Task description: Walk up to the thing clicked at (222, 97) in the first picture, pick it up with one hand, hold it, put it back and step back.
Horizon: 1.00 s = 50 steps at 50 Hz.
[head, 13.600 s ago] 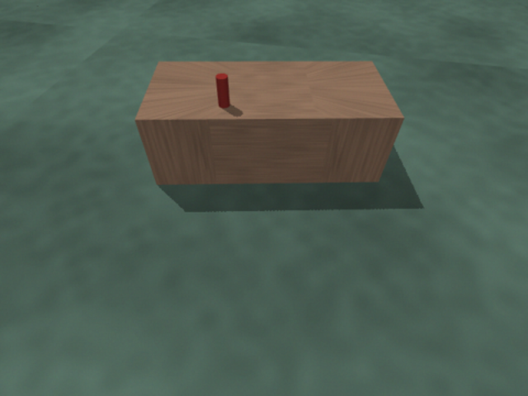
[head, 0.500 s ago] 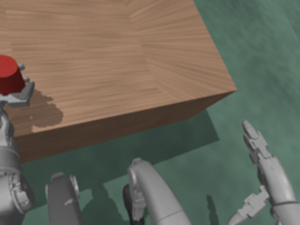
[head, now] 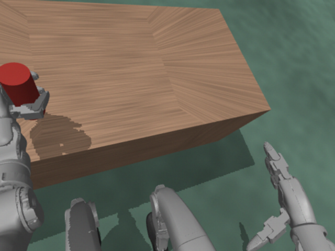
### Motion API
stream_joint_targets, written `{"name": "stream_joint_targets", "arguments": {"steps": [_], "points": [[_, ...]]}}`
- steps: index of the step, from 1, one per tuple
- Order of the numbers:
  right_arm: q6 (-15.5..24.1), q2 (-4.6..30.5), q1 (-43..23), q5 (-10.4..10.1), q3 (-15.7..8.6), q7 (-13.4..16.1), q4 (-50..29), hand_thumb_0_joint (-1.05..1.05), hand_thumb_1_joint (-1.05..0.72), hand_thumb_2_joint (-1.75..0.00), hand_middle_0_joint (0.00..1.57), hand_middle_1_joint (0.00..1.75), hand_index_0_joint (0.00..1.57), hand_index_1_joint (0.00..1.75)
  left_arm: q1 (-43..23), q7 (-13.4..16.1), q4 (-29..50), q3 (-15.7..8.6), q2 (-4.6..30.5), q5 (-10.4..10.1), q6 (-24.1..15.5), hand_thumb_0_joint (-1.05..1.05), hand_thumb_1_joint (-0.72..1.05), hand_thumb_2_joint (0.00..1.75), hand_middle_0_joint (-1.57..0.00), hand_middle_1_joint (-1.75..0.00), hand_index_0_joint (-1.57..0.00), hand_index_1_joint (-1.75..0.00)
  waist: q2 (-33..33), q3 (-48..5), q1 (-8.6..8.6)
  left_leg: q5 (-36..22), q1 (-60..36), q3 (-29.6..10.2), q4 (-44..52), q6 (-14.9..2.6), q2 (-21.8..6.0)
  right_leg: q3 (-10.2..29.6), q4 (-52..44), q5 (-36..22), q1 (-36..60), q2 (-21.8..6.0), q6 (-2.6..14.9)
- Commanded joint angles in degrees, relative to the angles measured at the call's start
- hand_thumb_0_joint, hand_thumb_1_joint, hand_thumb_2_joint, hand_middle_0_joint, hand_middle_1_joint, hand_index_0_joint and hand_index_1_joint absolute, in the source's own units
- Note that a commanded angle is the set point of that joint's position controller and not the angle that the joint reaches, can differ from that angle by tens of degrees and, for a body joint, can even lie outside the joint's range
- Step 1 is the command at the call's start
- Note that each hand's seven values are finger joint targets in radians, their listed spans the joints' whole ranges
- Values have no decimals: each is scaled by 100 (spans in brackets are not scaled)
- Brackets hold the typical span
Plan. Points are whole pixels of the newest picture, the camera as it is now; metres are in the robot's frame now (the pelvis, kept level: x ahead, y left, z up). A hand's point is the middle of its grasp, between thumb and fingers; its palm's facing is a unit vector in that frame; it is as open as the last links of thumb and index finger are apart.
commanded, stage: settle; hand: left
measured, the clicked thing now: (24, 94) +0.50 +0.21 -0.04
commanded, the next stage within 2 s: lift in 0.30 s
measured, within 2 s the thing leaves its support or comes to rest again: neither
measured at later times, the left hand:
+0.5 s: hand (24, 86) +0.51 +0.21 -0.01, palm faces +0.18 -0.98 +0.00, open 7.2 cm
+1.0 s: hand (12, 90) +0.45 +0.20 +0.06, palm faces +0.17 -0.99 -0.02, open 7.2 cm
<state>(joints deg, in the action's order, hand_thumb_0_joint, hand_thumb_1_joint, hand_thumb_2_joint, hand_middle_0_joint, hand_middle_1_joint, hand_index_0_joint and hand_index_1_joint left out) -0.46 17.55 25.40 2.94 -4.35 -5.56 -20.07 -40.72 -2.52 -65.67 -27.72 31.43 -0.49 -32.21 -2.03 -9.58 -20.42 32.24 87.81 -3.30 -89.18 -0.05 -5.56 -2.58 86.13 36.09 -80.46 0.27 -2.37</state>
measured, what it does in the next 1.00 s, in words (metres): rises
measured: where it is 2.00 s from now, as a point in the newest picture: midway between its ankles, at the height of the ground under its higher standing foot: outside the picture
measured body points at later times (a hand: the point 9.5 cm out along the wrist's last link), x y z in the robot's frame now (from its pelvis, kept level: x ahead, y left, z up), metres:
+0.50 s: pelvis +0.01 +0.00 +0.02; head +0.17 +0.08 +0.43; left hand +0.49 +0.26 -0.01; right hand +0.18 -0.26 +0.09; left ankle +0.06 +0.12 -0.55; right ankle +0.04 -0.15 -0.55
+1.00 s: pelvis +0.02 +0.00 +0.07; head +0.14 +0.06 +0.50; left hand +0.44 +0.26 +0.06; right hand +0.19 -0.26 +0.10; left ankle +0.06 +0.12 -0.55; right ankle +0.04 -0.15 -0.55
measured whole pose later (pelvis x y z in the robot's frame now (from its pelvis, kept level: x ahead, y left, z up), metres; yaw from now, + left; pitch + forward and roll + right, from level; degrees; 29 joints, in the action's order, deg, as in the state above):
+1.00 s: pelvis +0.02 +0.00 +0.07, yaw +2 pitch +23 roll -4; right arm -3.6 14.5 25.3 2.0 -4.7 -2.7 -8.9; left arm -26.3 -1.4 -47.0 -19.6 19.6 -4.3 -27.3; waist -0.7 -9.1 -12.0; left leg 29.8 68.2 -1.2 -74.7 -0.1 -5.1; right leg -1.5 71.4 32.8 -61.6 -0.2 -2.6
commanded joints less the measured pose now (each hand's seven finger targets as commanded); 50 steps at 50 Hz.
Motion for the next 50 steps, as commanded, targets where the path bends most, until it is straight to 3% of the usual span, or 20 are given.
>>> {"name": "stream_joint_targets", "arguments": {"steps": [1, 3, 4, 7, 12, 13, 17, 19, 20, 22, 24, 28, 35, 36, 38, 41, 42, 44, 46, 50], "points": [[263, 982, 261, 41, -812, 189, -879, 0, 54, -5, 5, 5, 5, 5, -2493, 0, 1580, -6, 1331, -61, -667, 0, 33, 139, -143, -151, -144, -152, 2254, -3359, 152, -1771, -3779, -167, 1146, -2, 244, -84, -1006, -1764, 892, 261, 375], [267, 948, 302, 39, -802, 192, -826, 0, 54, -5, 5, 5, 5, 5, -2739, 9, 1921, -48, 1417, -99, -709, 0, 34, 139, -143, -150, -143, -152, 2354, -3500, 143, -1772, -3845, -138, 1133, -15, 254, -29, -1066, -1791, 984, 258, 363], [252, 957, 263, 41, -822, 194, -776, 0, 54, -5, 5, 5, 5, 5, -2461, -8, 1564, 71, 1179, -117, -655, 0, 33, 140, -145, -152, -145, -154, 2329, -3342, 119, -1795, -3843, -156, 1175, -3, 247, -66, -1059, -1787, 963, 266, 378], [252, 956, 244, 56, -811, 213, -623, 0, 54, -5, 5, 5, 5, 5, -2718, 21, 1894, -26, 1452, -103, -682, 0, 35, 142, -143, -151, -143, -153, 2431, -3430, 174, -1901, -3933, -134, 1145, -5, 243, -12, -1099, -1869, 991, 259, 365], [231, 953, 156, 43, -762, 223, -680, 0, 54, -5, 5, 5, 5, 5, -2459, -26, 1469, 141, 1086, -115, -588, 0, 32, 141, -144, -152, -144, -154, 2205, -3208, 130, -1894, -3942, -199, 1324, 14, 219, -117, -1163, -1835, 972, 281, 380], [219, 999, 164, 47, -794, 229, -618, 0, 55, -5, 5, 5, 5, 5, -2529, -10, 1655, 3, 1340, -89, -601, 0, 33, 141, -143, -151, -143, -153, 2264, -3250, 224, -1835, -4021, -205, 1380, 31, 220, -122, -1165, -1758, 938, 269, 386], [218, 951, 103, 42, -788, 231, -693, 0, 55, -5, 5, 5, 5, 5, -2436, -30, 1434, 130, 1024, -126, -542, 0, 34, 141, -144, -152, -145, -154, 2085, -3286, 142, -1814, -3995, -180, 1396, -10, 226, -109, -1280, -1818, 1120, 275, 369], [219, 912, 211, 38, -766, 235, -420, 0, 55, -5, 5, 5, 5, 5, -2662, 9, 1799, -7, 1334, -134, -580, 0, 33, 141, -143, -152, -144, -153, 2195, -3308, 235, -1902, -4000, -132, 1371, -12, 246, -61, -1282, -1921, 1214, 262, 359], [222, 878, 172, 27, -723, 237, -438, 0, 55, -5, 5, 5, 5, 5, -2531, -26, 1514, 111, 1060, -171, -549, 0, 34, 141, -143, -152, -143, -153, 2098, -3264, 163, -1929, -3955, -143, 1372, -33, 240, -78, -1304, -1931, 1181, 269, 358], [224, 949, 69, 32, -790, 254, -518, 0, 53, -6, 5, 5, 5, 5, -2412, -23, 1453, 129, 998, -167, -529, 0, 38, 131, -139, -147, -142, -147, 1989, -3255, 193, -1895, -3929, -142, 1419, -39, 241, -74, -1364, -1931, 1283, 265, 355], [210, 1009, 73, 29, -839, 269, -592, 0, 53, -5, 5, 5, 5, 5, -2405, 18, 1645, 35, 1210, -129, -541, 0, 38, 130, -137, -146, -139, -145, 1994, -3404, 262, -1924, -4018, -119, 1461, -32, 246, -53, -1405, -1983, 1449, 259, 350], [178, 1032, 149, -3, -948, 293, -515, 0, 53, -6, 5, 5, 5, 5, -2320, -13, 1940, 110, 1021, -204, -538, 0, 37, 132, -137, -146, -139, -146, 2092, -3505, 345, -2182, -4362, -132, 1596, 14, 242, -78, -1431, -2109, 1556, 271, 375], [142, 811, 210, -13, -781, 316, -155, 0, 53, -6, 5, 5, 5, 5, -1865, -59, 2334, 304, 676, -327, -407, 0, 36, 130, -136, -145, -137, -144, 2072, -3301, 526, -2406, -4559, -56, 1794, 11, 252, -50, -1686, -2313, 1878, 255, 350], [142, 844, 182, -24, -801, 326, -129, 0, 53, -5, 5, 5, 5, 5, -1908, -28, 2660, 166, 900, -338, -413, 0, 36, 131, -135, -145, -137, -144, 2078, -3391, 640, -2454, -4675, -47, 1813, 13, 252, -35, -1713, -2338, 1931, 255, 342], [116, 797, 177, -10, -802, 328, -128, 0, 54, -5, 5, 5, 5, 5, -1699, -16, 2705, 395, 465, -369, -355, 0, 36, 131, -134, -144, -136, -144, 2051, -3228, 656, -2422, -4799, -71, 1981, 53, 234, -67, -1779, -2249, 1935, 252, 359], [84, 738, 56, -34, -769, 351, -73, 0, 54, -5, 5, 5, 5, 5, -1286, -10, 2687, 539, 206, -396, -251, 0, 38, 130, -132, -142, -134, -142, 1778, -3087, 746, -2374, -4784, -64, 2108, 35, 233, -75, -1940, -2276, 2141, 253, 340], [59, 743, 210, -32, -802, 367, 43, 0, 55, -5, 5, 5, 5, 5, -1513, 44, 3349, 341, 506, -415, -305, 0, 39, 131, -133, -143, -135, -142, 1829, -3202, 808, -2310, -4815, -28, 2148, 31, 245, -54, -1983, -2276, 2288, 245, 338], [45, 665, 212, -59, -766, 384, -2, 0, 55, -5, 5, 5, 5, 5, -1082, 37, 3248, 688, -56, -476, -203, 0, 37, 131, -135, -144, -137, -144, 1587, -3076, 806, -2230, -4825, 23, 2239, -1, 263, -12, -2158, -2350, 2496, 227, 307], [35, 716, 102, -87, -824, 427, 28, 0, 55, -5, 5, 5, 5, 5, -993, 61, 3506, 649, 10, -512, -164, 0, 38, 131, -134, -144, -136, -143, 1493, -2961, 902, -2049, -4890, 31, 2393, 17, 260, -8, -2262, -2227, 2591, 222, 302], [-54, 566, 231, -112, -669, 476, 150, 0, 55, -5, 5, 5, 5, 5, -505, 90, 3822, 930, -346, -541, -31, 0, 37, 133, -135, -144, -137, -144, 1311, -2670, 1022, -2115, -5050, 58, 2654, 39, 267, -13, -2456, -2319, 2866, 203, 289]]}}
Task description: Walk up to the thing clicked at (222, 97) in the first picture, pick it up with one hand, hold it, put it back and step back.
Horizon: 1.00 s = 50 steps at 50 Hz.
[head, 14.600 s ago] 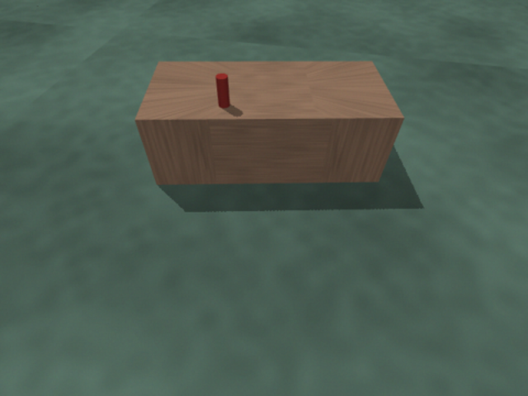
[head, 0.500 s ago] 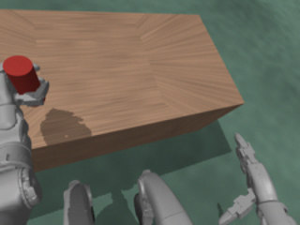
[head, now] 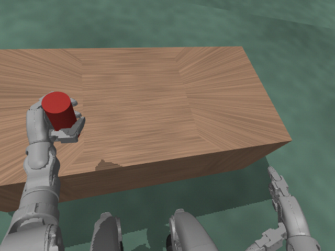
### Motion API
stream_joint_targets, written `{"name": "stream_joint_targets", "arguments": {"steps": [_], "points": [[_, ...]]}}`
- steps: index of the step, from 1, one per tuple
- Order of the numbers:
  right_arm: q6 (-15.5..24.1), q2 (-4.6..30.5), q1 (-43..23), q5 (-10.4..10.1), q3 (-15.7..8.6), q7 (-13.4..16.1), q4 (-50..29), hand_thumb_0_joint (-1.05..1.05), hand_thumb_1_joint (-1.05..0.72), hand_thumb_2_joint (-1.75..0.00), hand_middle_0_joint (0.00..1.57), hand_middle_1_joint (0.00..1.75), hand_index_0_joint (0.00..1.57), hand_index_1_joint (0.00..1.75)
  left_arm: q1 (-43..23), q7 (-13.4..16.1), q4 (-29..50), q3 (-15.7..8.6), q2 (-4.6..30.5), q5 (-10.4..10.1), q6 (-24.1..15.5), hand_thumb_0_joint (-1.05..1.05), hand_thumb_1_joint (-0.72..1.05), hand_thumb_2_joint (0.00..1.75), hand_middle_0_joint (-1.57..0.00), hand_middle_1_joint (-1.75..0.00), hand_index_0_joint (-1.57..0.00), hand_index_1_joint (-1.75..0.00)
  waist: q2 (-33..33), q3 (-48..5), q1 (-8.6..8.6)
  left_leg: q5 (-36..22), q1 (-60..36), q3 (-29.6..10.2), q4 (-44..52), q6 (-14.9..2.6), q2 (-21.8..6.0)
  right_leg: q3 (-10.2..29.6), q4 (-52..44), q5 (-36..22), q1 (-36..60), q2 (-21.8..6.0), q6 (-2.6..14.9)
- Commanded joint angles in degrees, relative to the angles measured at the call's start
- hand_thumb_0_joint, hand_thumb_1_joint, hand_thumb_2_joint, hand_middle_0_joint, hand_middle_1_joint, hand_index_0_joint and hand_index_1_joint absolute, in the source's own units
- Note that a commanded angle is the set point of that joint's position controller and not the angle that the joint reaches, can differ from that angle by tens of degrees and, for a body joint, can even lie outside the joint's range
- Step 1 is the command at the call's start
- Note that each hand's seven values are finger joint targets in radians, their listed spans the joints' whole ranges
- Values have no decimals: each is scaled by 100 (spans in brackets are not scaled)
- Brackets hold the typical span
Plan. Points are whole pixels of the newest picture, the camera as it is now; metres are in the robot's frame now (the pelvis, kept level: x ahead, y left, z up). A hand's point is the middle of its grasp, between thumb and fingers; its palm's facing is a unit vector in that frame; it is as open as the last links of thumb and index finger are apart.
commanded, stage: lift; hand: left
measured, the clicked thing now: (63, 119) +0.43 +0.20 +0.00
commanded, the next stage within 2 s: hold in 0.86 s
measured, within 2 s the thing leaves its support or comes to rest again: neither
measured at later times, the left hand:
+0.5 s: hand (64, 130) +0.37 +0.17 +0.07, palm faces +0.13 -0.99 -0.02, open 7.2 cm
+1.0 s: hand (62, 132) +0.35 +0.17 +0.10, palm faces +0.14 -0.99 -0.01, open 7.2 cm
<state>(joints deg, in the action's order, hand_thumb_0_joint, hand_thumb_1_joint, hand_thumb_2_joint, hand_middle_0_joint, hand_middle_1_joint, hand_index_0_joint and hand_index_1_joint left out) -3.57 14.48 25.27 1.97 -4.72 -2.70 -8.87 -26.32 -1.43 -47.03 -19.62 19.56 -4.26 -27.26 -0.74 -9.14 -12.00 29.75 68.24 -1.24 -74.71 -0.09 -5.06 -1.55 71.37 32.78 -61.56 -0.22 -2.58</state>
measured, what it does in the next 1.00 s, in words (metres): rises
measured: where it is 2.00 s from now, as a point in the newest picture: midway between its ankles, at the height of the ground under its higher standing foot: outside the picture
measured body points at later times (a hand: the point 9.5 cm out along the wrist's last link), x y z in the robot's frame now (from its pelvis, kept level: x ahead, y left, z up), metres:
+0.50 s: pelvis +0.00 -0.01 +0.04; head +0.08 +0.02 +0.49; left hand +0.36 +0.23 +0.07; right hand +0.17 -0.26 +0.05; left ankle +0.05 +0.12 -0.62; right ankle +0.01 -0.15 -0.62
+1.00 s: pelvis +0.01 -0.01 +0.06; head +0.07 +0.01 +0.51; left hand +0.34 +0.22 +0.10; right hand +0.18 -0.27 +0.05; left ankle +0.05 +0.12 -0.62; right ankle +0.01 -0.15 -0.62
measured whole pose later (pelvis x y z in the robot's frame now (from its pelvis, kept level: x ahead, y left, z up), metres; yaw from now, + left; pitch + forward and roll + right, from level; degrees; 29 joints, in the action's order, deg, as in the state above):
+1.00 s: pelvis +0.01 -0.01 +0.06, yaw +1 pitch +12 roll -1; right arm -5.6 13.4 25.4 -0.5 -4.7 0.6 0.8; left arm -7.2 -1.4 -24.9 -10.0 11.3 -8.3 -19.8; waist -0.8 -5.8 -3.8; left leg 24.4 43.6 1.9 -56.6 0.6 -3.5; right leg 0.4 56.2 28.4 -39.3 -1.7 -2.2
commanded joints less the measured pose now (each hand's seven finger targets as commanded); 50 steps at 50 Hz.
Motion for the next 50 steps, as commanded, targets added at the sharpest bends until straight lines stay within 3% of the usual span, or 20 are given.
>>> {"name": "stream_joint_targets", "arguments": {"steps": [1, 6, 8, 11, 13, 16, 18, 20, 22, 25, 27, 29, 32, 35, 39, 42, 43, 46, 48, 50], "points": [[242, 940, 239, -34, -701, 213, -1044, 0, 55, -5, 5, 5, 5, 5, -1804, -14, 2129, -10, 938, -207, -505, 0, 38, 135, -136, -146, -138, -146, 1078, -2791, 249, -1911, -3169, -124, 1252, 26, 223, -97, -1050, -2061, 1150, 237, 297], [220, 819, 156, -60, -626, 259, -994, 0, 56, -5, 5, 5, 5, 5, -1623, 40, 2512, 357, 508, -248, -389, 0, 41, 135, -136, -146, -138, -146, 842, -2309, 283, -1594, -3297, -44, 1565, 30, 243, -75, -1337, -1892, 1286, 203, 253], [175, 789, 216, -73, -585, 276, -887, 0, 56, -5, 5, 5, 5, 5, -1551, 78, 2681, 293, 652, -227, -367, 0, 41, 134, -135, -144, -137, -145, 849, -2197, 402, -1576, -3355, -38, 1708, 51, 258, -81, -1390, -1844, 1389, 184, 267], [175, 790, 213, -76, -595, 293, -851, 0, 56, -5, 5, 5, 5, 5, -1040, 21, 2339, 499, 168, -331, -260, 0, 39, 134, -135, -145, -137, -145, 593, -2030, 394, -1626, -3445, -48, 1830, 39, 234, -102, -1514, -1888, 1482, 190, 249], [157, 771, 300, -98, -596, 306, -650, 0, 56, -5, 5, 5, 5, 5, -1316, 16, 2979, 402, 554, -297, -294, 0, 41, 134, -134, -144, -136, -144, 820, -2031, 510, -1518, -3534, 11, 1930, 55, 272, -60, -1599, -1834, 1590, 145, 251], [167, 784, 211, -120, -644, 327, -711, 0, 56, -5, 5, 5, 5, 5, -758, -24, 2678, 527, 178, -379, -197, 0, 39, 133, -135, -145, -137, -145, 450, -1859, 509, -1435, -3508, 55, 2013, 27, 288, -23, -1747, -1838, 1788, 134, 219], [157, 666, 180, -122, -488, 323, -646, 0, 56, -5, 5, 5, 5, 5, -837, -26, 3041, 549, 156, -420, -193, 0, 40, 132, -133, -143, -135, -143, 496, -1875, 613, -1380, -3542, 71, 2109, 36, 289, -27, -1802, -1786, 1859, 124, 224], [146, 748, 219, -137, -580, 351, -619, 0, 56, -5, 5, 5, 5, 5, -566, -28, 2809, 575, 141, -392, -111, 0, 40, 133, -134, -144, -136, -144, 359, -1796, 584, -1388, -3577, 114, 2144, 19, 299, 9, -1904, -1820, 1929, 117, 205], [142, 718, 219, -140, -563, 356, -482, 0, 56, -5, 5, 5, 5, 5, -755, -19, 3282, 489, 333, -418, -182, 0, 40, 133, -134, -144, -136, -144, 565, -1840, 652, -1451, -3676, 142, 2174, 42, 320, 28, -1905, -1888, 2020, 94, 212], [141, 717, 56, -157, -573, 378, -523, 0, 56, -5, 5, 5, 5, 5, -446, -49, 3136, 685, -50, -474, -86, 0, 41, 135, -133, -144, -135, -145, 285, -1686, 639, -1412, -3639, 154, 2258, 19, 313, 51, -2010, -1865, 2067, 94, 197], [123, 732, 118, -166, -566, 391, -286, 0, 56, -5, 5, 5, 5, 5, -664, -15, 3423, 482, 309, -454, -124, 0, 40, 136, -134, -146, -136, -146, 483, -1695, 760, -1436, -3692, 129, 2328, 48, 317, 30, -1993, -1835, 2107, 88, 223], [150, 688, 10, -162, -515, 386, -698, 0, 56, -5, 5, 5, 5, 5, -355, -15, 3430, 608, 78, -458, -98, 0, 39, 135, -135, -146, -137, -146, 328, -1853, 728, -1502, -3872, 131, 2345, 44, 308, 23, -2039, -1879, 2248, 101, 209], [112, 726, 100, -184, -583, 421, -320, 0, 56, -5, 5, 5, 5, 5, -304, -12, 3505, 601, 70, -527, -82, 0, 42, 135, -134, -145, -136, -146, 319, -1467, 743, -1370, -3726, 158, 2440, 44, 333, 57, -2126, -1822, 2271, 86, 199], [105, 550, 222, -174, -401, 401, -178, 0, 56, -5, 5, 5, 5, 5, -378, -15, 3858, 583, 147, -509, -60, 0, 41, 136, -134, -145, -135, -145, 440, -1623, 805, -1609, -3782, 222, 2392, 24, 353, 117, -2158, -2068, 2427, 49, 178], [135, 637, -22, -204, -446, 408, -360, 0, 56, -5, 5, 5, 5, 5, -248, -15, 3864, 662, 114, -479, 2, 0, 39, 136, -136, -147, -138, -147, 360, -1597, 798, -1638, -3941, 197, 2483, 25, 332, 96, -2209, -2054, 2475, 60, 184], [119, 658, 66, -206, -500, 423, -167, 0, 56, -5, 5, 5, 5, 5, 84, -52, 3519, 738, -140, -564, 101, 0, 39, 136, -133, -146, -135, -146, 206, -1355, 788, -1525, -3843, 211, 2555, 25, 336, 74, -2307, -1972, 2505, 67, 174], [101, 702, 47, -206, -550, 427, 57, 0, 56, -5, 5, 5, 5, 5, -116, -20, 3914, 536, 133, -578, 73, 0, 42, 136, -133, -145, -135, -145, 364, -1439, 899, -1576, -3842, 225, 2573, 34, 348, 96, -2295, -2029, 2542, 57, 186], [132, 546, -22, -206, -352, 394, -256, 0, 56, -5, 5, 5, 5, 5, -100, -23, 4121, 784, -74, -522, 89, 0, 42, 137, -135, -147, -137, -147, 363, -1552, 860, -1845, -4045, 197, 2587, 45, 335, 51, -2250, -2220, 2642, 67, 197], [101, 626, 29, -227, -452, 432, -58, 0, 56, -5, 5, 5, 5, 5, 249, -20, 3716, 715, -60, -545, 168, 0, 41, 138, -136, -148, -138, -148, 165, -1413, 840, -1965, -4012, 249, 2541, 4, 335, 91, -2321, -2380, 2667, 66, 160], [132, 589, 27, -216, -407, 438, -115, 0, 55, -5, 5, 5, 5, 5, -129, -33, 4291, 707, 47, -571, 116, 0, 43, 130, -134, -143, -136, -143, 271, -1622, 817, -1974, -4093, 273, 2532, 4, 352, 144, -2344, -2465, 2783, 38, 150]]}}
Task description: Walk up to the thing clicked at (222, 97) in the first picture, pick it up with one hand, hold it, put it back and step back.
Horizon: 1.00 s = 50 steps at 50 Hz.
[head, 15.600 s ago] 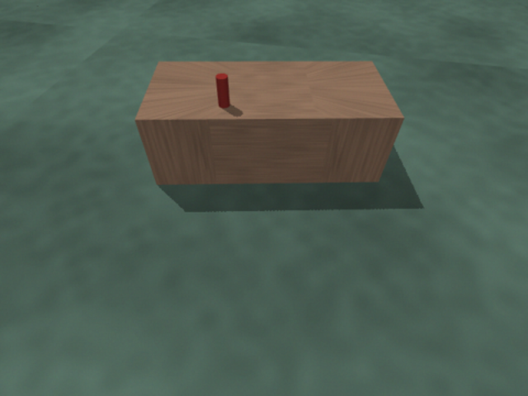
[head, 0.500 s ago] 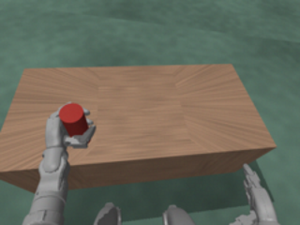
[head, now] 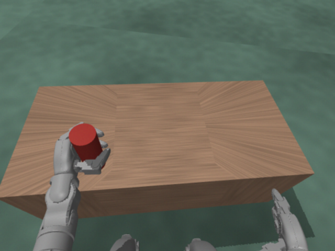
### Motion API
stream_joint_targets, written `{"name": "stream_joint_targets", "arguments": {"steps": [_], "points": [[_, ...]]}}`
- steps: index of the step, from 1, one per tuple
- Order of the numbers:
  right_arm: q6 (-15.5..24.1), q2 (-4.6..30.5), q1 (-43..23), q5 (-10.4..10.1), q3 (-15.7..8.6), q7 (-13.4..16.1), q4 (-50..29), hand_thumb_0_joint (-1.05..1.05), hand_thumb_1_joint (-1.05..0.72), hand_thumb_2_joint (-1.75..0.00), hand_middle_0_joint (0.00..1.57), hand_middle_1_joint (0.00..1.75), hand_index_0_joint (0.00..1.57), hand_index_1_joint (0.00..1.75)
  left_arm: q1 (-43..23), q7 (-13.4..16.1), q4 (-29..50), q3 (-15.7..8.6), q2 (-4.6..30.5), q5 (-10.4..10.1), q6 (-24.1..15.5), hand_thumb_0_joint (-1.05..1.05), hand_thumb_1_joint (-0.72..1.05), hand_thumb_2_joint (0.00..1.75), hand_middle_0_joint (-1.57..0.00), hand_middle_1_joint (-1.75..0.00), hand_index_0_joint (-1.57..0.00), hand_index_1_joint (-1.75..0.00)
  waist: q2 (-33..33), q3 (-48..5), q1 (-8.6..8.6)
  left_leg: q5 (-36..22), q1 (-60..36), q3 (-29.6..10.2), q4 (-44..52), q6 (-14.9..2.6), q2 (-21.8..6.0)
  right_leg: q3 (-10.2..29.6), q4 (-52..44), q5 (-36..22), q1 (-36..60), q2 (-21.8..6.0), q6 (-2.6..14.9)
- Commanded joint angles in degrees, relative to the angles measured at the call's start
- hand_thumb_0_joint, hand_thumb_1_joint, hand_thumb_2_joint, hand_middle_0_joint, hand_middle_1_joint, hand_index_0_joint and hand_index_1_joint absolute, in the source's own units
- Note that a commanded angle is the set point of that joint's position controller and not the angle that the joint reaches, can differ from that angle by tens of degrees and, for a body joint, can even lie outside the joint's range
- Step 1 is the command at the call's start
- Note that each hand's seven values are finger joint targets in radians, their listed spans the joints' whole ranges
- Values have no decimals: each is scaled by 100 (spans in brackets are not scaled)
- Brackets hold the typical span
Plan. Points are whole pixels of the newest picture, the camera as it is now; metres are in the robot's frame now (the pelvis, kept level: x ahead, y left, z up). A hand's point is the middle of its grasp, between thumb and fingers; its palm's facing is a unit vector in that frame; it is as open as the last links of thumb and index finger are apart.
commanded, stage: hold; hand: left
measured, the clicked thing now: (89, 150) +0.34 +0.18 +0.04
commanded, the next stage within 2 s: none
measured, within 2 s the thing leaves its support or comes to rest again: neither
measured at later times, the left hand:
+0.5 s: hand (89, 148) +0.34 +0.17 +0.06, palm faces +0.13 -0.99 -0.01, open 7.2 cm
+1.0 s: hand (87, 152) +0.32 +0.18 +0.06, palm faces +0.14 -0.99 -0.01, open 7.2 cm
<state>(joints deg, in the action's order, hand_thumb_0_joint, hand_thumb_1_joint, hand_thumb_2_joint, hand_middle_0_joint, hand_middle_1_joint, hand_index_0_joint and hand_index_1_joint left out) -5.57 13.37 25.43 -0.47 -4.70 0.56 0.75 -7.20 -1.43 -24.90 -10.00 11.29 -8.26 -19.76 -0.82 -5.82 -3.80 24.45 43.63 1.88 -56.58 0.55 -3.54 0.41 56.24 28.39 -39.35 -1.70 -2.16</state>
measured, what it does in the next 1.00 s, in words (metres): stands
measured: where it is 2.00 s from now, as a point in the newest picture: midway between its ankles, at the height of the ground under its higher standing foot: outside the picture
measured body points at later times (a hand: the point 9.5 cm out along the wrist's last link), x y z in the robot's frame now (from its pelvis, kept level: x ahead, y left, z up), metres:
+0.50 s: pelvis +0.01 +0.00 +0.01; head +0.05 +0.01 +0.46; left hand +0.32 +0.23 +0.06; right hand +0.16 -0.26 -0.01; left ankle +0.03 +0.12 -0.68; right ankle -0.01 -0.14 -0.68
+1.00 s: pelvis +0.00 +0.00 +0.01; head +0.04 +0.01 +0.46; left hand +0.31 +0.23 +0.07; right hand +0.16 -0.26 -0.02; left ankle +0.03 +0.12 -0.68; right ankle -0.01 -0.14 -0.68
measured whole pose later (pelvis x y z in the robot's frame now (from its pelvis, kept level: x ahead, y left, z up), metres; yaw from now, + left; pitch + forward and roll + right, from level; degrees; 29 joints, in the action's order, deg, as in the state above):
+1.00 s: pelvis +0.00 +0.00 +0.01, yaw +0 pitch +8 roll -1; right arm -2.5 12.5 22.8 -0.9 -4.9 1.4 10.0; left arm -2.3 -1.0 -17.6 -9.1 10.2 -9.0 -16.2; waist -0.6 -4.3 -2.4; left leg 22.7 37.0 2.1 -51.4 0.5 -3.0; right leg 0.3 51.0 26.6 -32.7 -2.1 -2.2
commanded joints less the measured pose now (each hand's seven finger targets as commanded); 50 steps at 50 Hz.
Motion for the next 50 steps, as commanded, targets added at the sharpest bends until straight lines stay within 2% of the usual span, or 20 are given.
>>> {"name": "stream_joint_targets", "arguments": {"steps": [1, 5, 9, 10, 13, 15, 17, 19, 23, 25, 29, 31, 32, 34, 38, 40, 42, 43, 44, 50], "points": [[340, 725, -8, 30, -447, 114, -1062, 0, 55, -5, 5, 5, 5, 5, -1768, -29, 1836, -185, 720, -169, -563, 0, 42, 128, -133, -142, -135, -142, 260, -1801, -2, -1403, -1648, -51, 776, -51, 194, -91, -846, -1943, 502, 206, 115], [347, 811, -41, 10, -525, 135, -1080, 0, 55, -5, 5, 5, 5, 5, -1712, 35, 1856, -266, 741, -183, -478, 0, 42, 129, -132, -142, -134, -142, 232, -1690, 18, -1254, -1693, -96, 913, -22, 176, -140, -908, -1729, 513, 226, 144], [348, 647, 12, 16, -396, 133, -865, 0, 56, -5, 5, 5, 5, 5, -1818, 53, 2350, -243, 845, -136, -460, 0, 47, 127, -131, -140, -133, -140, 432, -1677, 100, -1270, -1714, -46, 959, -10, 212, -122, -949, -1770, 581, 198, 148], [370, 763, -88, 10, -514, 142, -989, 0, 56, -5, 5, 5, 5, 5, -1459, 49, 1919, -267, 756, -123, -375, 0, 48, 128, -132, -140, -133, -140, 194, -1603, 80, -1232, -1707, -73, 992, -18, 194, -142, -974, -1730, 584, 219, 136], [359, 630, 46, -1, -401, 144, -637, 0, 55, -5, 5, 5, 5, 5, -1701, 73, 2231, -230, 744, -160, -369, 0, 46, 129, -133, -143, -135, -142, 374, -1517, 128, -1259, -1688, -59, 1042, -14, 203, -138, -976, -1769, 622, 207, 155], [414, 740, -201, -13, -462, 165, -1016, 0, 55, -5, 5, 5, 5, 5, -1605, 52, 2195, -215, 712, -193, -329, 0, 44, 130, -133, -143, -135, -143, 254, -1757, 91, -1416, -1836, -59, 1004, -30, 189, -133, -1020, -1885, 739, 211, 137], [409, 748, -16, -5, -513, 169, -638, 0, 56, -5, 5, 5, 5, 5, -1482, 67, 2121, -276, 750, -186, -296, 0, 43, 129, -134, -143, -136, -143, 257, -1552, 110, -1392, -1815, -65, 1054, -16, 181, -160, -1010, -1853, 737, 226, 144], [422, 622, -180, -15, -393, 150, -736, 0, 55, -5, 5, 5, 5, 5, -1710, 64, 2647, -169, 784, -154, -323, 0, 44, 128, -132, -141, -134, -141, 477, -1657, 174, -1472, -1903, -57, 1094, 0, 196, -148, -1023, -1907, 758, 212, 160], [435, 783, -192, -26, -533, 183, -551, 0, 55, -5, 5, 5, 5, 5, -1202, 62, 2069, -190, 634, -206, -176, 0, 41, 128, -132, -142, -134, -142, 235, -1489, 131, -1459, -1871, -78, 1133, -13, 173, -173, -1090, -1864, 793, 231, 151], [440, 715, -92, -28, -473, 193, -426, 0, 55, -5, 5, 5, 5, 5, -1522, 91, 2643, -299, 823, -228, -208, 0, 43, 128, -132, -142, -134, -142, 332, -1724, 159, -1696, -1985, -44, 1082, -27, 186, -144, -1081, -2145, 917, 208, 136], [470, 760, -409, -41, -510, 190, -421, 0, 55, -5, 5, 5, 5, 5, -1057, 79, 2196, -159, 586, -192, -118, 0, 40, 127, -132, -141, -134, -141, 136, -1351, 172, -1478, -1852, -44, 1175, -30, 192, -166, -1163, -1938, 895, 212, 131], [493, 572, -400, -36, -342, 176, -420, 0, 56, -5, 5, 5, 5, 5, -1615, 78, 3014, -190, 754, -211, -228, 0, 41, 128, -130, -141, -132, -141, 338, -1570, 213, -1427, -1936, -32, 1199, -13, 208, -156, -1182, -1889, 973, 196, 147], [499, 648, -262, -33, -469, 192, -353, 0, 55, -5, 5, 5, 5, 5, -1434, 67, 2812, -164, 703, -192, -222, 0, 40, 128, -131, -141, -133, -141, 275, -1537, 108, -1444, -2005, -36, 1190, -15, 196, -166, -1169, -1914, 925, 204, 135], [514, 820, -339, -45, -550, 213, -457, 0, 55, -5, 5, 5, 5, 5, -995, 65, 2343, -281, 730, -195, -136, 0, 42, 129, -131, -142, -133, -142, 158, -1440, 125, -1450, -1951, -27, 1193, -28, 201, -147, -1214, -1931, 956, 203, 126], [555, 607, -301, -30, -398, 192, -202, 0, 55, -5, 5, 5, 5, 5, -1493, 31, 2792, -142, 663, -219, -225, 0, 41, 127, -129, -140, -131, -140, 415, -1444, 104, -1515, -2027, -5, 1186, -21, 210, -137, -1202, -2002, 848, 185, 136], [561, 776, -271, -30, -539, 209, -182, 0, 55, -5, 5, 5, 5, 5, -1121, 17, 2239, -175, 621, -206, -169, 0, 41, 129, -131, -142, -133, -142, 104, -1241, 51, -1372, -1927, -30, 1213, -42, 191, -157, -1240, -1879, 805, 194, 119], [592, 610, -426, -17, -376, 178, -187, 0, 55, -5, 5, 5, 5, 5, -1564, 24, 2743, -202, 680, -220, -292, 0, 40, 128, -129, -139, -131, -140, 306, -1444, 158, -1274, -1938, -18, 1215, -31, 219, -142, -1246, -1779, 908, 169, 143], [580, 630, -367, -25, -402, 182, -84, 0, 55, -5, 5, 5, 5, 5, -1244, 38, 2417, -315, 745, -197, -264, 0, 40, 127, -129, -140, -131, -140, 269, -1337, 205, -1251, -1920, -18, 1240, -26, 223, -154, -1255, -1719, 874, 173, 146], [604, 653, -372, -27, -429, 177, -198, 0, 55, -5, 5, 5, 5, 5, -1408, 10, 2648, -157, 660, -204, -293, 0, 41, 127, -129, -140, -131, -140, 292, -1397, 137, -1193, -1957, -45, 1274, -19, 208, -173, -1247, -1664, 870, 188, 159], [641, 719, -464, -29, -479, 174, -40, 0, 55, -5, 5, 5, 5, 5, -1315, 3, 2470, -158, 667, -205, -300, 0, 44, 129, -131, -142, -133, -141, 368, -1377, 157, -1301, -2009, -68, 1307, 3, 186, -204, -1210, -1729, 856, 203, 174]]}}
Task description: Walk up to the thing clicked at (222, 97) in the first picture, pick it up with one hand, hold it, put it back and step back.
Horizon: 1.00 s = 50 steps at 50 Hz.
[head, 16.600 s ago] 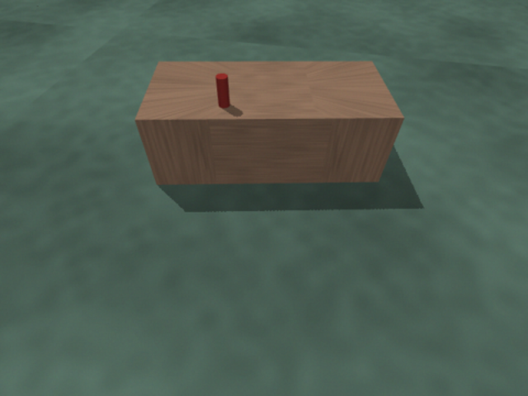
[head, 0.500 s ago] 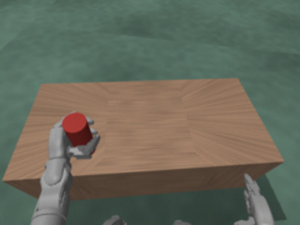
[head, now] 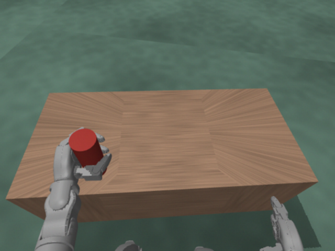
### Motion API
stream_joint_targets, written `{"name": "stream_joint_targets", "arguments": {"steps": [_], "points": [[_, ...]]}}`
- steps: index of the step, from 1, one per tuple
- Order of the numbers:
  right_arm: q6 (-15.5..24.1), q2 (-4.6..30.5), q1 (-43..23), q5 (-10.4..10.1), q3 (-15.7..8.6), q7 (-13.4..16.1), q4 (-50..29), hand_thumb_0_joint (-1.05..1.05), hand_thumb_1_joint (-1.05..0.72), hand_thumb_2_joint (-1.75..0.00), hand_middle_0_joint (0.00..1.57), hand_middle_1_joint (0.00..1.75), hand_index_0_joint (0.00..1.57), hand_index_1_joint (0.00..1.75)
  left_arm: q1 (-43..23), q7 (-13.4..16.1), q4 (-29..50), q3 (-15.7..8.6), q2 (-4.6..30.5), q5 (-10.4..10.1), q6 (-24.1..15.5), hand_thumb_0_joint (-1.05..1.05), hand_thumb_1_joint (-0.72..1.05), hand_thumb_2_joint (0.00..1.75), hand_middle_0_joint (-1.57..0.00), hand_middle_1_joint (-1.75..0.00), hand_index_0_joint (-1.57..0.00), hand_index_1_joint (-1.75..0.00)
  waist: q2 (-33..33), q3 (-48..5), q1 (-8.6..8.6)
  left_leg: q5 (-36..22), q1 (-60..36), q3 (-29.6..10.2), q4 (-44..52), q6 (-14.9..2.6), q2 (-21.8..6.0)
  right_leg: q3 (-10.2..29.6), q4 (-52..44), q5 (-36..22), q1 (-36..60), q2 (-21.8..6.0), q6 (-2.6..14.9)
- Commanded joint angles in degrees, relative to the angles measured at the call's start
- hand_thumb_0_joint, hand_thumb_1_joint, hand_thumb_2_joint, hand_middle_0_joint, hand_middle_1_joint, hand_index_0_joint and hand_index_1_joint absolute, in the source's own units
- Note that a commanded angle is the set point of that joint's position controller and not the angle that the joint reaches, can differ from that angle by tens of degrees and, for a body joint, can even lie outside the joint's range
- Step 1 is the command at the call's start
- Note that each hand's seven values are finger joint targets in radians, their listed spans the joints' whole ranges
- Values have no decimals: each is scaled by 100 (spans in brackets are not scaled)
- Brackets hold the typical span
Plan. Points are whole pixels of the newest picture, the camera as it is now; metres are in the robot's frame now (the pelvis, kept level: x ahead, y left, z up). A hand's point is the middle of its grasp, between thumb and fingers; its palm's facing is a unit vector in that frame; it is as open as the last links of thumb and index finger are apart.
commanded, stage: hold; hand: left
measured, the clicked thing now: (90, 155) +0.32 +0.18 +0.05
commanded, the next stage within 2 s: crouch in 1.56 s
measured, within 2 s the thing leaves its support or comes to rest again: neither
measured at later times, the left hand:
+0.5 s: hand (95, 156) +0.32 +0.17 +0.05, palm faces +0.14 -0.99 +0.00, open 7.3 cm
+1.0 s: hand (95, 156) +0.32 +0.17 +0.05, palm faces +0.13 -0.99 +0.00, open 7.3 cm
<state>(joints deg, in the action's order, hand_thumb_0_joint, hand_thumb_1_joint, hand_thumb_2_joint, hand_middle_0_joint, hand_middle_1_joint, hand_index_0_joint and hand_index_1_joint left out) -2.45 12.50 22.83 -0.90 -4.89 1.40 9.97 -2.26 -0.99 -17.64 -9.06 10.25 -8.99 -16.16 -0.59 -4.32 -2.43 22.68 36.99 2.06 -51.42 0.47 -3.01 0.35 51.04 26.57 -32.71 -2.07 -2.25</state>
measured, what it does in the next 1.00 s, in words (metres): stands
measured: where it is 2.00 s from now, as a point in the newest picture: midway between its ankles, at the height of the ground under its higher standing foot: outside the picture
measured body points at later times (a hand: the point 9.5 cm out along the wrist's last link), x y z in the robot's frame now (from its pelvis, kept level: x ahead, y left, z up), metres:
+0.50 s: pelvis +0.00 +0.00 +0.00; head +0.04 +0.01 +0.45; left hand +0.31 +0.23 +0.05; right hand +0.15 -0.26 -0.04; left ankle +0.03 +0.12 -0.69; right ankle -0.01 -0.14 -0.69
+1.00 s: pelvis +0.00 +0.00 +0.00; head +0.04 +0.01 +0.45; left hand +0.31 +0.22 +0.05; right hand +0.15 -0.26 -0.04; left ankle +0.03 +0.12 -0.69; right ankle -0.01 -0.14 -0.69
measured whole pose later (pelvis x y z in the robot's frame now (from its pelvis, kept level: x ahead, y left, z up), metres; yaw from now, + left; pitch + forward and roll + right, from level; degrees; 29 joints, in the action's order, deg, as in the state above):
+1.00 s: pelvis +0.00 +0.00 +0.00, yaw +0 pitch +8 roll -1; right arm -1.3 12.4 21.7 -0.8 -4.9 1.0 12.7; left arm -3.4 -1.4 -20.6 -9.3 10.0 -9.2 -18.1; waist -0.6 -3.9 -2.5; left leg 22.1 36.2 2.1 -50.5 0.5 -3.0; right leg 0.4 50.2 26.0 -32.0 -2.0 -2.2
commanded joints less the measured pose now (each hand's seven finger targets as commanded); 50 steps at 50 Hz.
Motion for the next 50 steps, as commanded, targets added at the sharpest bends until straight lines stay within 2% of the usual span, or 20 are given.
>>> {"name": "stream_joint_targets", "arguments": {"steps": [1, 2, 3, 4, 6, 9, 14, 17, 21, 22, 23, 24, 26, 30, 32, 35, 39, 44, 47, 50], "points": [[330, 857, -205, 34, -492, 86, -1078, 0, 55, -5, 5, 5, 5, 5, -1655, -30, 1549, -318, 792, -122, -643, 0, 44, 128, -131, -141, -133, -141, 250, -1643, 41, -1179, -1363, -123, 782, 12, 114, -210, -673, -1548, 233, 244, 186], [318, 782, -309, 33, -399, 67, -1019, 0, 56, -5, 5, 5, 5, 5, -1508, -28, 1427, -236, 661, -134, -642, 0, 43, 129, -131, -141, -132, -141, 214, -1493, 94, -1152, -1231, -103, 778, 5, 125, -205, -694, -1534, 255, 242, 181], [340, 680, -265, 21, -364, 60, -1061, 0, 56, -5, 5, 5, 5, 5, -2058, -27, 2195, -203, 679, -185, -755, 0, 43, 129, -131, -141, -133, -141, 311, -1688, 86, -1215, -1334, -82, 764, 9, 138, -199, -698, -1623, 322, 237, 180], [323, 743, -203, 26, -442, 88, -864, 0, 55, -5, 5, 5, 5, 5, -1875, -5, 2004, -388, 874, -162, -735, 0, 42, 130, -131, -142, -133, -142, 339, -1706, 106, -1183, -1350, -69, 747, 7, 154, -177, -713, -1597, 298, 224, 174], [343, 827, -156, 15, -460, 101, -904, 0, 55, -5, 5, 5, 5, 5, -1680, -34, 1748, -285, 780, -157, -672, 0, 43, 130, -131, -142, -133, -142, 121, -1569, -25, -1063, -1323, -38, 746, -26, 158, -141, -808, -1562, 281, 220, 143], [339, 756, -302, 20, -438, 98, -846, 0, 55, -5, 5, 5, 5, 5, -1844, -8, 1878, -327, 794, -173, -703, 0, 40, 128, -130, -140, -132, -141, 200, -1599, 51, -1152, -1312, -39, 739, -25, 164, -146, -788, -1641, 354, 208, 142], [299, 779, -63, 24, -410, 85, -714, 0, 56, -5, 5, 5, 5, 5, -1661, -57, 1286, -145, 585, -144, -634, 0, 44, 130, -128, -140, -130, -140, 44, -1425, -53, -1298, -1314, -68, 741, -31, 125, -177, -738, -1753, 191, 223, 148], [329, 809, -290, 16, -446, 88, -819, 0, 55, -5, 5, 5, 5, 5, -2058, -33, 1680, -437, 956, -121, -721, 0, 41, 130, -130, -141, -132, -141, 235, -1553, 69, -1107, -1321, -58, 783, -15, 156, -158, -775, -1546, 269, 200, 168], [342, 850, -146, 43, -517, 75, -641, 0, 56, -5, 5, 5, 5, 5, -1730, -58, 1304, -337, 726, -171, -731, 0, 43, 131, -130, -142, -132, -142, 198, -1435, -2, -1061, -1338, -80, 821, -7, 130, -195, -767, -1479, 177, 239, 171], [374, 762, -319, 24, -387, 59, -832, 0, 56, -5, 5, 5, 5, 5, -2055, -77, 1672, -236, 702, -182, -784, 0, 45, 130, -129, -140, -131, -140, 282, -1574, 13, -1130, -1372, -54, 795, -7, 154, -168, -779, -1586, 239, 219, 172], [383, 723, -250, 34, -388, 60, -759, 0, 55, -5, 5, 5, 5, 5, -2090, -64, 1721, -344, 814, -178, -817, 0, 45, 130, -129, -140, -131, -140, 308, -1651, 34, -1220, -1371, -52, 740, -16, 154, -161, -751, -1670, 292, 207, 168], [380, 701, -281, 30, -356, 66, -799, 0, 56, -5, 5, 5, 5, 5, -1772, -64, 1535, -322, 760, -160, -792, 0, 43, 129, -129, -140, -131, -140, 209, -1672, 64, -1311, -1377, -43, 724, -17, 156, -160, -752, -1746, 316, 214, 158], [395, 716, -221, 42, -337, 60, -778, 0, 55, -5, 5, 5, 5, 5, -1826, -80, 1555, -78, 588, -144, -770, 0, 40, 129, -128, -140, -130, -140, 245, -1715, -7, -1399, -1464, -58, 712, -21, 135, -167, -728, -1818, 284, 221, 159], [392, 774, -368, 37, -388, 69, -935, 0, 55, -5, 5, 5, 5, 5, -1971, 2, 1681, -417, 912, -130, -819, 0, 40, 130, -130, -140, -131, -141, 218, -1841, 65, -1460, -1444, -57, 695, -20, 140, -147, -728, -1892, 443, 206, 155], [345, 832, -222, 38, -474, 75, -773, 0, 55, -5, 5, 5, 5, 5, -1867, -7, 1661, -293, 806, -124, -802, 0, 38, 131, -128, -140, -130, -141, 258, -1674, 21, -1369, -1442, -60, 759, -6, 138, -157, -745, -1786, 334, 224, 169], [339, 760, -207, 25, -429, 72, -661, 0, 56, -5, 5, 5, 5, 5, -1757, -21, 1413, -364, 792, -144, -750, 0, 42, 131, -128, -140, -130, -140, 162, -1331, 15, -1036, -1269, -50, 826, -11, 154, -174, -843, -1496, 228, 227, 160], [385, 725, -290, 30, -371, 44, -801, 0, 56, -5, 5, 5, 5, 5, -2029, -86, 1442, -158, 654, -110, -790, 0, 44, 131, -129, -140, -131, -141, 211, -1444, -9, -1163, -1324, -49, 801, -15, 145, -175, -781, -1626, 220, 213, 165], [373, 742, -82, 29, -377, 40, -577, 0, 55, -5, 5, 5, 5, 5, -1862, -60, 1378, -375, 791, -160, -813, 0, 40, 131, -129, -141, -131, -141, 303, -1476, 52, -1048, -1363, -66, 850, 1, 148, -200, -789, -1465, 243, 223, 190], [415, 872, -307, 24, -511, 67, -801, 0, 56, -5, 5, 5, 5, 5, -1928, -75, 1465, -254, 696, -172, -818, 0, 41, 132, -130, -142, -131, -142, 214, -1529, -18, -1036, -1403, -71, 852, -7, 143, -192, -809, -1478, 226, 230, 182], [452, 761, -410, 18, -389, 54, -1002, 0, 55, -5, 5, 5, 5, 5, -1803, -99, 1599, -203, 652, -176, -864, 0, 41, 131, -129, -141, -131, -141, 96, -1682, 36, -1176, -1363, -43, 779, -28, 164, -172, -832, -1644, 381, 213, 159]]}}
